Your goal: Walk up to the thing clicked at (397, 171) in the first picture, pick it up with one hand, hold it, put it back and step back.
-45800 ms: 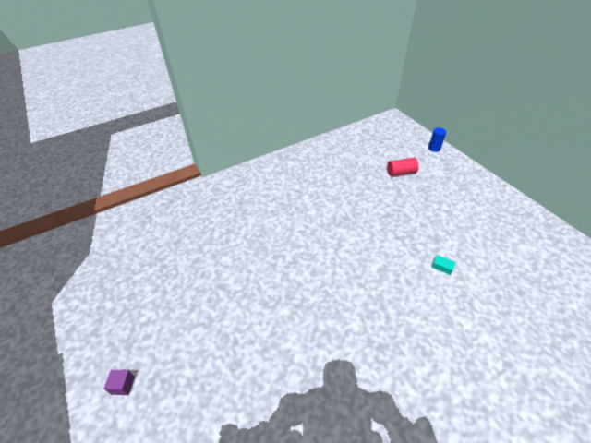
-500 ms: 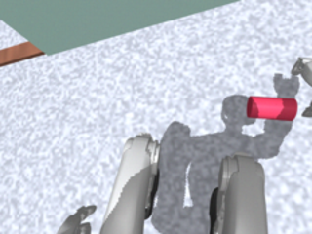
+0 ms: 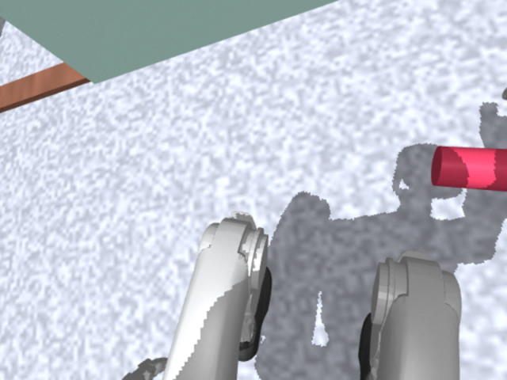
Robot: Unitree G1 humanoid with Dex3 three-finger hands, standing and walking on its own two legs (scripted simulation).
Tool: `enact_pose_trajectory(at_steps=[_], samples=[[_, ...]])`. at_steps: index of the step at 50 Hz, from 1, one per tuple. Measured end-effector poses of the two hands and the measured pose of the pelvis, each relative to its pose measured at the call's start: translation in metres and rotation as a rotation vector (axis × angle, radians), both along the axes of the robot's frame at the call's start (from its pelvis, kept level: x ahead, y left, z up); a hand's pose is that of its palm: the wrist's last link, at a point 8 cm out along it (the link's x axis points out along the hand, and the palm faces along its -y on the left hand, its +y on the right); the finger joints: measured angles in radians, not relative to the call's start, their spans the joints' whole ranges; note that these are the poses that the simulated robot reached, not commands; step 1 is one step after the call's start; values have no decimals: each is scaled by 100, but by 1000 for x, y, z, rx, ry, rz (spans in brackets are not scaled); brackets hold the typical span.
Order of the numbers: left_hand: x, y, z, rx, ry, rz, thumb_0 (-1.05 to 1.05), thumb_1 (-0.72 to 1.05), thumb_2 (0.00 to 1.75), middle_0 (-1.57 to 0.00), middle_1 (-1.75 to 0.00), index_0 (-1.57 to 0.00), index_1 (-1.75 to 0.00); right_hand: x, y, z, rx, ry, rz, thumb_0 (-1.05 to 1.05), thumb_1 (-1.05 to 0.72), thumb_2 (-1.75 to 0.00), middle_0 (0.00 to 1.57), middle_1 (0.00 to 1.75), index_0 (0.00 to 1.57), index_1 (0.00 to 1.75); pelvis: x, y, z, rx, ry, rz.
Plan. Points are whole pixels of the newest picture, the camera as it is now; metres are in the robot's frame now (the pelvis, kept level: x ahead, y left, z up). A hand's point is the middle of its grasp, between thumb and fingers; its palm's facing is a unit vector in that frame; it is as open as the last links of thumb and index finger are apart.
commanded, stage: home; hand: right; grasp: from above
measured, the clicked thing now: (476, 168) +0.50 -0.27 -0.30
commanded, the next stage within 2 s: none
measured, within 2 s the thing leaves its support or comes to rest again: neither
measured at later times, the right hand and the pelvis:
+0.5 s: hand out of the picture +0.34 -0.25 +0.04, palm faces -0.27 +0.66 -0.70, open 8.1 cm; pelvis +0.00 +0.00 +0.15, yaw -3 degrees
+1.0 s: hand out of the picture +0.26 -0.18 +0.26, palm faces +0.12 +0.96 -0.26, open 7.4 cm; pelvis +0.05 +0.02 +0.33, yaw -5 degrees
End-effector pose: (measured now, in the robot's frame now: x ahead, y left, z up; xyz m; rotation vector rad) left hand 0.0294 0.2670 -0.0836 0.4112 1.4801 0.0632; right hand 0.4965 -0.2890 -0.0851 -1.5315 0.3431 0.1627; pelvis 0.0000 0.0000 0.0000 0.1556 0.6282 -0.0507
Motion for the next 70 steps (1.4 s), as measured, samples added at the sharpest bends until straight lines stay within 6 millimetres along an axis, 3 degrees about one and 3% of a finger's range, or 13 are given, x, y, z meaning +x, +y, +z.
enact_pose_trajectory(at_steps=[4, 7, 10, 14, 18, 23, 28, 33, 42, 52, 58, 64, 70], samples=[[2, -9, 3, -43, -13, 34, 0, 90, 89, -20, -30, -20, -29, 11, -10, 28, -6, 12, -74, 0, 23, -86, 28, 72, 27, 74, 5, -3, 12, 4, 18, 0], [4, -13, 12, -71, -18, 58, 0, 90, 89, -20, -30, -20, -29, 7, -17, 49, 25, 50, -132, 0, 15, -88, 26, 68, 25, 71, 8, -6, 27, 3, 27, -2], [11, -13, 25, -90, -26, 73, 0, 89, 89, -20, -30, -20, -29, -10, -20, 70, 81, 106, -176, 0, 3, -89, 24, 63, 23, 65, 10, -7, 46, -1, 24, -5], [29, -9, 49, -90, -60, 55, 0, 90, 89, -20, -30, -20, -29, -49, -17, 94, 226, 167, -216, 1, -16, -88, 23, 55, 22, 56, 10, -7, 76, -13, 13, -8], [62, -1, 79, -63, -141, 15, 0, 90, 89, -20, -30, -20, -29, -96, -7, 123, 411, 172, -239, 1, -39, -87, 22, 45, 21, 47, 8, -4, 105, -32, -9, -11], [117, 3, 121, -34, -313, -41, 1, 90, 89, -20, -30, -20, -29, -146, 2, 163, 567, 106, -301, 1, -65, -88, 22, 36, 22, 37, 5, 2, 138, -47, -50, -23], [169, -7, 167, -60, -510, -80, 1, 90, 89, -20, -30, -20, -29, -182, 7, 201, 650, 79, -432, 1, -79, -89, 21, 32, 22, 33, 3, 7, 172, -62, -104, -30], [200, -24, 215, -112, -659, -89, 1, 90, 89, -20, -30, -20, -29, -210, 25, 241, 788, 101, -556, 1, -86, -89, 21, 31, 21, 31, 8, 12, 210, -80, -157, -31], [206, -36, 286, -150, -751, -36, 1, 90, 89, -20, -30, -20, -29, -243, 55, 309, 988, 142, -741, 1, -89, -89, 21, 30, 21, 30, 29, 20, 276, -106, -245, -35], [189, -22, 346, -81, -747, 39, 1, 90, 89, -20, -30, -20, -29, -265, 65, 385, 1132, 138, -903, 2, -90, -89, 20, 30, 21, 30, 61, 22, 339, -118, -344, -44], [195, -17, 379, -49, -811, 54, 1, 90, 89, -20, -30, -20, -29, -279, 67, 427, 1170, 125, -915, 2, -90, -90, 20, 30, 20, 30, 78, 20, 366, -122, -398, -48], [217, -20, 401, -52, -904, 29, 1, 90, 90, -20, -30, -20, -29, -289, 65, 445, 1177, 116, -907, 1, -90, -90, 20, 30, 20, 30, 85, 18, 376, -126, -432, -54], [238, -29, 413, -77, -976, -18, 1, 90, 89, -20, -30, -20, -29, -296, 64, 445, 1180, 127, -912, 1, -90, -90, 20, 30, 20, 30, 85, 17, 378, -130, -450, -60]])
